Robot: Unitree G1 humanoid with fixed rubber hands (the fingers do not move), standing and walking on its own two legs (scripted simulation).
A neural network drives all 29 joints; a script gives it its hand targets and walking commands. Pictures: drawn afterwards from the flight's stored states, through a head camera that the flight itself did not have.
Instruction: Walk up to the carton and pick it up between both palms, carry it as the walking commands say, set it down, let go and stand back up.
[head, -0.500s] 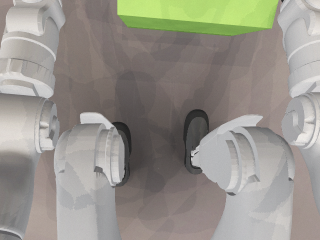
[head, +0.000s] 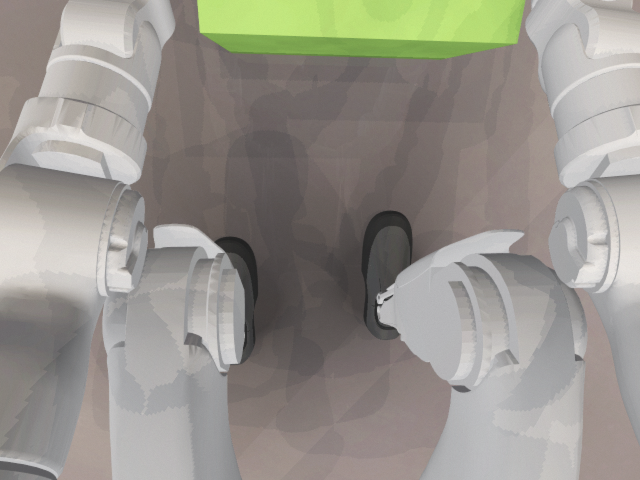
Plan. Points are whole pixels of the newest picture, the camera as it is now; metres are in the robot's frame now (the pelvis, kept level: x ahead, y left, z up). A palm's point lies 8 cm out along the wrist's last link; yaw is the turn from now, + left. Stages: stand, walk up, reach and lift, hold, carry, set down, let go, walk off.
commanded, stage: reach and lift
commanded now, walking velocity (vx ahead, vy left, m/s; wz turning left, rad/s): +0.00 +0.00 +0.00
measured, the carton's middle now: out of the picture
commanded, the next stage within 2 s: none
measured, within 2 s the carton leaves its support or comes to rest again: leaves its support in 0.74 s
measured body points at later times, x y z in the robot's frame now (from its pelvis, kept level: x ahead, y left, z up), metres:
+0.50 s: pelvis +0.00 +0.00 -0.01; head +0.38 +0.01 +0.21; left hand +0.56 +0.15 -0.22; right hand +0.56 -0.21 -0.20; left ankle +0.09 +0.12 -0.32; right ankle +0.12 -0.12 -0.32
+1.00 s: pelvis -0.01 +0.00 +0.01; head +0.36 +0.00 +0.24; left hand +0.57 +0.17 -0.16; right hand +0.56 -0.19 -0.16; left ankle +0.09 +0.12 -0.32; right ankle +0.12 -0.12 -0.32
